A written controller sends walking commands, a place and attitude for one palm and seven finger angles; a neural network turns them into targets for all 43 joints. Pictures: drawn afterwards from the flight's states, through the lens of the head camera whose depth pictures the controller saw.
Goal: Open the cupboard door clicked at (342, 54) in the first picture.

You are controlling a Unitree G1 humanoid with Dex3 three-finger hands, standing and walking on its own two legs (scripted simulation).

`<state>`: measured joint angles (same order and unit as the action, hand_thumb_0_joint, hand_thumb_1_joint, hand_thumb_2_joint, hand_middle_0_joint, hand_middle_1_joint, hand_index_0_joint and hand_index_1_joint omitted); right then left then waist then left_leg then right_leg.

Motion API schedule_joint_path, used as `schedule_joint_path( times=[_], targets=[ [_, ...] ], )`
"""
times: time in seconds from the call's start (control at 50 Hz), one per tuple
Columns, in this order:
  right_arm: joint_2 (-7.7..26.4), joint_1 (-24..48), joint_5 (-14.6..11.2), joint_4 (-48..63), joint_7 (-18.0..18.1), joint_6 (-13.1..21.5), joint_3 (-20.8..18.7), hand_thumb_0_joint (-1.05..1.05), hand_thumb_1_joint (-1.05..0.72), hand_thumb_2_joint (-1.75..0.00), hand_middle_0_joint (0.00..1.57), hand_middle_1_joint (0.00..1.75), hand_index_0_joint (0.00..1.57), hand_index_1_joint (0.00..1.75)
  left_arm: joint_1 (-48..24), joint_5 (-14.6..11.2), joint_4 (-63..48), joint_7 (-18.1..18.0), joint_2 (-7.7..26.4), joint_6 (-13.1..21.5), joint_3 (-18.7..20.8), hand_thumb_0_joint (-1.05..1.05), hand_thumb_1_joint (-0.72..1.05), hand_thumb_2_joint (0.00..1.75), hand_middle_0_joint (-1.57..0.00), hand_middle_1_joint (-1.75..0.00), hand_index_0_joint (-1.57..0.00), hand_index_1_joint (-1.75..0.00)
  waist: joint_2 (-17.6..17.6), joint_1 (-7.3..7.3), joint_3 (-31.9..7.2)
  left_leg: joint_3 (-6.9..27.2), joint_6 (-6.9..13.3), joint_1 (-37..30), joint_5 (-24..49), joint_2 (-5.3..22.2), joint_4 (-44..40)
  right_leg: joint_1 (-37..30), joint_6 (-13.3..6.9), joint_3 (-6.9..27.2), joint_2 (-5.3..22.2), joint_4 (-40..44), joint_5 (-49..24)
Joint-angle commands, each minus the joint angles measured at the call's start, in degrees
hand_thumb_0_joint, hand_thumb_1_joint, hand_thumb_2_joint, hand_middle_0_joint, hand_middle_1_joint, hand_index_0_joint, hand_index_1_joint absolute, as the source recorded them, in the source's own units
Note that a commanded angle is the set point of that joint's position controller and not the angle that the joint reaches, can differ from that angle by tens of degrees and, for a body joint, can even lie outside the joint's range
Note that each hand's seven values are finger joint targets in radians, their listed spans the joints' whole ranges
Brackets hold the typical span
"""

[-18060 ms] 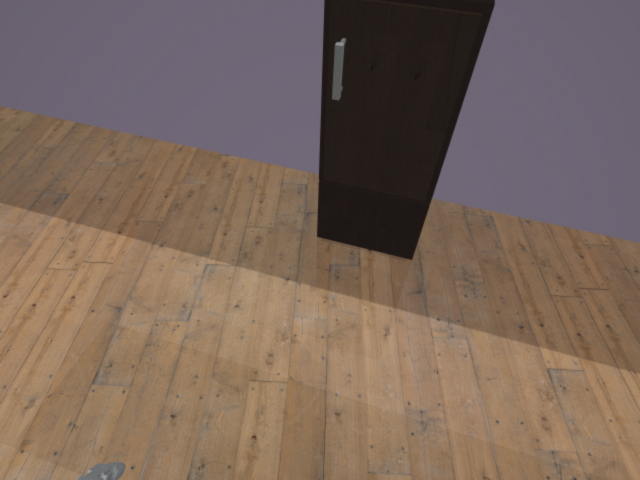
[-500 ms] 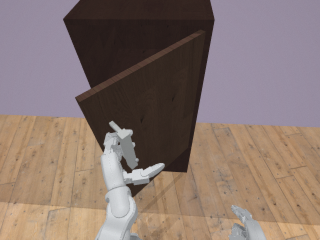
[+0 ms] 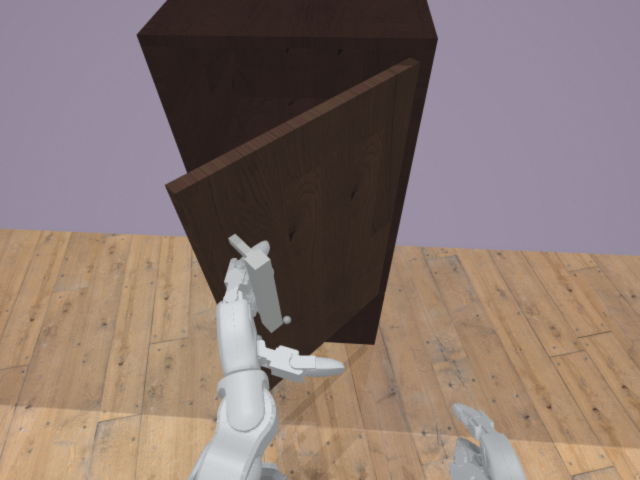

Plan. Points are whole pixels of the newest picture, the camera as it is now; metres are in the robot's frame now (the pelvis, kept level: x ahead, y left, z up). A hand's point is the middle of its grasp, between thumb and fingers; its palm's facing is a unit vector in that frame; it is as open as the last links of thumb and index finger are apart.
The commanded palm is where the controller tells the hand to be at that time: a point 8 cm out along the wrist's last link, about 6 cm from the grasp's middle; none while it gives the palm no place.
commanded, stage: slide the hand sideways off the handle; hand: left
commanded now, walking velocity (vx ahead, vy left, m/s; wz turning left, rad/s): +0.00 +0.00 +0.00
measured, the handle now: (256, 285) +0.35 +0.10 +0.06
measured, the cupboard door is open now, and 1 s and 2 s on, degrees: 47 49 49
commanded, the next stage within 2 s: draw the hand back to the body in 1.14 s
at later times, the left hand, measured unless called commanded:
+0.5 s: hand (259, 357) +0.25 +0.08 +0.06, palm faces -0.11 -0.99 +0.01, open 16.2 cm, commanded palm +0.23 +0.14 +0.06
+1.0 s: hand (216, 390) +0.21 +0.12 +0.06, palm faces -0.04 -1.00 +0.00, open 16.2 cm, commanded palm +0.19 +0.18 +0.06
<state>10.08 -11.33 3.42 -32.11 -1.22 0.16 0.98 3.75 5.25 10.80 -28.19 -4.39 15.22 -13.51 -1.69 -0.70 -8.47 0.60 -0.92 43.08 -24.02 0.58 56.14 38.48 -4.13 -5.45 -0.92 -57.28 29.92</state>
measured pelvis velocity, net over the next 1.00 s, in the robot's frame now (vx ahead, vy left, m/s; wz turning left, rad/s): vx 0.01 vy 0.02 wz -0.02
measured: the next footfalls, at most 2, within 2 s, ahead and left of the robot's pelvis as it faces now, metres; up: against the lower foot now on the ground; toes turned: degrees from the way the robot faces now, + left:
none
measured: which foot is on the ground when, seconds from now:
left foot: down 0.00-1.00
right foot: down 0.00-1.00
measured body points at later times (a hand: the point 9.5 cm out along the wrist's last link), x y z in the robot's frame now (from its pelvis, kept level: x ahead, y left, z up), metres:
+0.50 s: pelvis +0.00 +0.03 -0.01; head +0.04 +0.02 +0.44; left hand +0.25 +0.14 +0.06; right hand +0.17 -0.20 -0.09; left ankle +0.04 +0.13 -0.68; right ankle -0.01 -0.07 -0.68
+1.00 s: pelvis +0.01 +0.02 -0.01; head +0.06 +0.02 +0.43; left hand +0.21 +0.18 +0.06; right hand +0.19 -0.20 -0.09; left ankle +0.04 +0.13 -0.68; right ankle -0.01 -0.07 -0.68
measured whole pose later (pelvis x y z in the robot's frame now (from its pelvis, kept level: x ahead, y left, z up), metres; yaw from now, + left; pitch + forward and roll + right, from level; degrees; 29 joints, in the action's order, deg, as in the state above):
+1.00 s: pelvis +0.01 +0.02 -0.01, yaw -1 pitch +13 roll -1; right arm 11.8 -14.9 0.0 -22.3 0.0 1.4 1.1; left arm 30.5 -5.5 -13.5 0.6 6.8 19.1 -7.3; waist -1.9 -0.1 -8.1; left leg -0.3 0.7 46.8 -28.0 0.9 62.2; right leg 41.5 -2.5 -4.5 -1.2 -61.2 32.4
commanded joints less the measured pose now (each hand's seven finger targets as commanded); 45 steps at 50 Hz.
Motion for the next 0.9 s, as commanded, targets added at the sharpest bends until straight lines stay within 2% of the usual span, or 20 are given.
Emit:
schedule_joint_path(
  times=[0.0, 0.02, 0.04, 0.08, 0.1, 0.14, 0.2, 0.22, 0.26, 0.3, 0.32, 0.36, 0.42, 0.46, 0.5, 0.62, 0.66, 0.74, 0.78, 0.88],
  targets=[
    [7.16, 1.62, -1.64, 9.5, 1.3, 2.43, -2.18, 0.0, -0.9, -0.9, 0.2, 0.3, 0.2, 0.3, -14.24, -0.73, -17.09, 22.7, 7.06, 9.83, -4.56, 0.0, -0.5, 0.3, -0.15, -0.3, -0.15, -0.3, 3.92, -3.35, -13.81, 0.61, 2.97, -9.18, 9.49, -1.94, -3.11, -5.99, 3.78, 8.52, 2.84, 10.39, -26.25],
    [7.34, 1.42, -2.32, 10.45, 1.44, 2.55, -2.22, 0.0, -0.9, -0.9, 0.2, 0.3, 0.2, 0.3, -13.64, -3.79, -18.04, 26.55, 6.73, 10.05, -4.25, 0.0, -0.5, 0.3, -0.15, -0.3, -0.15, -0.3, 2.51, -3.08, -14.65, 0.51, 2.93, -10.11, 9.53, -1.94, -3.34, -6.75, 3.4, 8.6, 2.61, 10.75, -24.78],
    [7.03, 2.04, -2.95, 11.0, 1.75, 2.89, -2.07, 0.0, -0.9, -0.9, 0.2, 0.3, 0.2, 0.3, -12.09, -6.93, -16.93, 28.47, 5.64, 9.67, -3.19, 0.0, -0.5, 0.3, -0.15, -0.3, -0.15, -0.3, 2.19, -2.83, -12.87, 0.49, 2.72, -10.57, 8.44, -1.73, -3.68, -5.46, 3.38, 8.08, 2.23, 11.6, -22.02],
    [7.16, 2.49, -3.75, 11.82, 2.01, 3.5, -1.77, 0.0, -0.9, -0.9, 0.2, 0.3, 0.2, 0.3, -11.63, -11.69, -15.98, 28.86, 2.65, 8.21, -2.36, 0.0, -0.5, 0.3, -0.15, -0.3, -0.15, -0.3, 4.5, -2.64, -9.95, 0.91, 2.48, -10.3, 5.38, -1.61, -4.71, -3.5, 3.37, 6.88, 1.5, 13.34, -14.48],
    [7.41, 2.57, -3.82, 11.95, 2.06, 3.72, -1.86, 0.0, -0.9, -0.9, 0.2, 0.3, 0.2, 0.3, -9.91, -12.7, -15.45, 27.78, 3.23, 7.66, -0.33, 0.0, -0.5, 0.3, -0.15, -0.3, -0.15, -0.3, 5.39, -1.66, -9.67, 1.09, 2.29, -9.96, 4.76, -1.53, -5.19, -3.46, 3.24, 6.51, 1.32, 13.49, -12.3],
    [7.67, 2.52, -3.63, 12.43, 1.71, 3.91, -1.98, 0.0, -0.9, -0.9, 0.2, 0.3, 0.2, 0.3, -6.97, -12.45, -15.27, 25.22, 4.44, 7.07, 1.83, 0.0, -0.5, 0.3, -0.15, -0.3, -0.15, -0.3, 6.45, -0.63, -9.36, 1.03, 2.29, -9.77, 5.21, -1.49, -5.65, -3.41, 3.17, 5.86, 1.25, 13.03, -11.78],
    [7.81, 1.87, -3.13, 13.05, 1.02, 3.77, -2.37, 0.0, -0.9, -0.9, 0.2, 0.3, 0.2, 0.3, -4.91, -9.21, -17.42, 22.32, 5.89, 7.66, 2.3, 0.0, -0.5, 0.3, -0.15, -0.3, -0.15, -0.3, 5.45, -0.34, -10.14, 0.86, 2.41, -9.84, 6.61, -1.37, -5.3, -2.43, 2.91, 5.06, 0.95, 10.94, -13.59],
    [7.97, 1.66, -3.05, 13.56, 0.76, 3.6, -2.53, 0.0, -0.9, -0.9, 0.2, 0.3, 0.2, 0.3, -2.57, -8.0, -18.24, 21.74, 7.31, 7.96, 2.9, 0.0, -0.5, 0.3, -0.15, -0.3, -0.15, -0.3, 5.07, 0.38, -10.89, 0.97, 2.45, -9.8, 7.88, -1.37, -5.33, -3.16, 2.55, 4.91, 0.8, 10.04, -14.76],
    [7.55, 1.58, -2.96, 14.57, 0.21, 3.37, -2.44, 0.0, -0.9, -0.9, 0.2, 0.3, 0.2, 0.3, -0.32, -6.88, -20.22, 21.36, 5.63, 8.21, 0.71, 0.0, -0.5, 0.3, -0.15, -0.3, -0.15, -0.3, 2.88, 0.12, -10.67, 0.59, 2.44, -10.39, 8.1, -1.29, -5.21, -1.96, 2.42, 4.46, 0.69, 9.29, -15.33],
    [7.78, 1.45, -2.82, 14.8, 0.29, 3.05, -2.5, 0.0, -0.9, -0.9, 0.2, 0.3, 0.2, 0.3, 0.52, -6.57, -21.0, 21.04, 7.41, 8.2, 2.18, 0.0, -0.5, 0.3, -0.15, -0.3, -0.15, -0.3, 4.22, -0.12, -9.81, 0.63, 2.42, -9.43, 7.05, -1.16, -5.05, -1.5, 2.49, 4.64, 0.53, 9.34, -14.37],
    [7.9, 1.47, -2.8, 15.21, 0.39, 2.86, -2.53, 0.0, -0.9, -0.9, 0.2, 0.3, 0.2, 0.3, 2.53, -6.4, -21.48, 21.08, 8.39, 7.98, 3.13, 0.0, -0.5, 0.3, -0.15, -0.3, -0.15, -0.3, 4.71, 0.59, -10.22, 0.72, 2.44, -8.9, 7.29, -1.12, -5.18, -2.46, 2.31, 4.62, 0.35, 9.07, -14.3],
    [7.63, 1.91, -2.99, 15.75, 0.53, 2.66, -2.31, 0.0, -0.9, -0.9, 0.2, 0.3, 0.2, 0.3, 2.86, -6.71, -22.6, 21.46, 7.64, 7.71, 2.39, 0.0, -0.5, 0.3, -0.15, -0.3, -0.15, -0.3, 3.78, -0.01, -8.65, 0.55, 2.38, -8.72, 5.82, -1.07, -5.31, -1.19, 2.49, 4.56, 0.29, 9.43, -12.81],
    [7.72, 1.63, -3.1, 15.95, 0.95, 3.01, -2.37, 0.0, -0.9, -0.9, 0.2, 0.3, 0.2, 0.3, 4.92, -7.57, -25.59, 22.13, 8.69, 7.83, 3.54, 0.0, -0.5, 0.3, -0.15, -0.3, -0.15, -0.3, 3.02, 0.13, -10.29, 0.98, 2.36, -9.65, 6.63, -0.85, -4.98, -1.32, 2.25, 4.22, -0.14, 8.71, -13.1],
    [7.42, 1.5, -3.23, 16.41, 0.9, 3.31, -2.19, 0.0, -0.9, -0.9, 0.2, 0.3, 0.2, 0.3, 7.57, -8.12, -27.67, 22.55, 6.74, 7.74, 1.68, 0.0, -0.5, 0.3, -0.15, -0.3, -0.15, -0.3, 1.43, 0.04, -10.37, 1.07, 2.15, -10.68, 8.08, -0.79, -5.22, -1.24, 2.21, 3.43, -0.24, 7.97, -14.8],
    [7.57, 1.07, -3.23, 16.64, 0.86, 3.42, -2.2, 0.0, -0.9, -0.9, 0.2, 0.3, 0.2, 0.3, 10.71, -8.76, -28.37, 22.63, 7.55, 7.33, 2.8, 0.0, -0.5, 0.3, -0.15, -0.3, -0.15, -0.3, 2.6, 0.17, -10.03, 1.33, 2.06, -10.4, 8.5, -0.73, -5.2, -1.33, 2.28, 3.12, -0.41, 7.83, -15.52],
    [7.55, 0.26, -3.01, 17.6, 0.9, 3.7, -2.34, 0.0, -0.9, -0.9, 0.2, 0.3, 0.2, 0.3, 16.57, -7.77, -32.11, 23.47, 9.06, 7.63, 2.99, 0.0, -0.5, 0.3, -0.15, -0.3, -0.15, -0.3, 3.45, -0.12, -9.75, 1.66, 2.16, -9.31, 10.41, -0.63, -4.0, -1.05, 2.31, 3.0, -0.48, 6.28, -17.62],
    [7.43, 0.36, -3.03, 18.19, 0.87, 3.77, -2.28, 0.0, -0.9, -0.9, 0.2, 0.3, 0.2, 0.3, 18.9, -7.7, -33.68, 24.2, 8.66, 7.91, 2.18, 0.0, -0.5, 0.3, -0.15, -0.3, -0.15, -0.3, 2.02, 0.0, -9.86, 1.45, 2.09, -9.34, 10.76, -0.67, -3.66, -0.53, 2.37, 2.92, -0.41, 5.72, -18.11],
    [7.69, 0.1, -3.07, 18.3, 1.31, 3.91, -2.35, 0.0, -0.9, -0.9, 0.2, 0.3, 0.2, 0.3, 19.23, -8.32, -34.48, 25.55, 10.7, 8.18, 3.98, 0.0, -0.5, 0.3, -0.15, -0.3, -0.15, -0.3, 2.84, -0.5, -9.09, 1.68, 2.22, -7.71, 8.86, -0.77, -2.72, 0.48, 2.49, 3.25, -0.5, 5.7, -16.4],
    [7.69, -0.17, -3.23, 18.66, 1.4, 4.07, -2.37, 0.0, -0.9, -0.9, 0.2, 0.3, 0.2, 0.3, 21.62, -9.16, -35.27, 26.37, 11.21, 8.12, 4.88, 0.0, -0.5, 0.3, -0.15, -0.3, -0.15, -0.3, 1.73, 0.04, -9.59, 1.53, 2.13, -7.54, 9.23, -0.91, -2.54, -0.03, 2.45, 3.32, -0.54, 5.5, -16.98],
    [7.69, -0.56, -3.55, 19.0, 1.83, 4.11, -2.57, 0.0, -0.9, -0.9, 0.2, 0.3, 0.2, 0.3, 25.66, -10.94, -36.59, 27.95, 12.78, 7.61, 7.48, 0.0, -0.5, 0.3, -0.15, -0.3, -0.15, -0.3, 2.84, 0.32, -10.33, 1.37, 2.18, -6.89, 10.18, -1.02, -1.96, -1.18, 2.74, 3.54, -0.64, 5.54, -18.91]
  ],
)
